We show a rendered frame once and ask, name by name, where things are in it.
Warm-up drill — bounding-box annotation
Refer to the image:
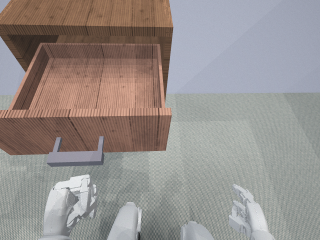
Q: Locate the cabinet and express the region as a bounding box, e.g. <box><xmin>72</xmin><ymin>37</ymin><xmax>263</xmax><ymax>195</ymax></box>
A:
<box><xmin>0</xmin><ymin>0</ymin><xmax>174</xmax><ymax>102</ymax></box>

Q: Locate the robot right forearm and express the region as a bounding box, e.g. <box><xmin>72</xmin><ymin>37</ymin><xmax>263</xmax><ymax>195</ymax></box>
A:
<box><xmin>250</xmin><ymin>230</ymin><xmax>275</xmax><ymax>240</ymax></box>

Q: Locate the left robot hand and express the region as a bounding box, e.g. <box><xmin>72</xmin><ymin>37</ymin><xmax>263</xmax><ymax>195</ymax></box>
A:
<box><xmin>43</xmin><ymin>174</ymin><xmax>98</xmax><ymax>237</ymax></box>

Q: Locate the robot thigh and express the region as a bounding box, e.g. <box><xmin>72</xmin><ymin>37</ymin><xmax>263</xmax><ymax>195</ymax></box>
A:
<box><xmin>180</xmin><ymin>223</ymin><xmax>215</xmax><ymax>240</ymax></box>
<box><xmin>107</xmin><ymin>205</ymin><xmax>142</xmax><ymax>240</ymax></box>

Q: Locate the right robot hand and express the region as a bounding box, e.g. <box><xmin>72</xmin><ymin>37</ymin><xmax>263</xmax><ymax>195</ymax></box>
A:
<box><xmin>229</xmin><ymin>184</ymin><xmax>269</xmax><ymax>238</ymax></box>

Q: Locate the handle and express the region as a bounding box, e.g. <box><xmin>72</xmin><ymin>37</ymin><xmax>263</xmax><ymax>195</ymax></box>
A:
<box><xmin>46</xmin><ymin>136</ymin><xmax>105</xmax><ymax>167</ymax></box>

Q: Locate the drawer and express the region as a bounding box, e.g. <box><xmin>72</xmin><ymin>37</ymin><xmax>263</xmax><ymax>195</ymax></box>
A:
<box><xmin>0</xmin><ymin>42</ymin><xmax>172</xmax><ymax>155</ymax></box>

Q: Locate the left robot thigh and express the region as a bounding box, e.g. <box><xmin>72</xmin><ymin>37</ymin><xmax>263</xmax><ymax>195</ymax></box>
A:
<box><xmin>107</xmin><ymin>205</ymin><xmax>142</xmax><ymax>240</ymax></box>

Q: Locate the right robot thigh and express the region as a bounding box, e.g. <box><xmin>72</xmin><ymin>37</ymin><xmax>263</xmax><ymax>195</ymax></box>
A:
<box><xmin>180</xmin><ymin>223</ymin><xmax>215</xmax><ymax>240</ymax></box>

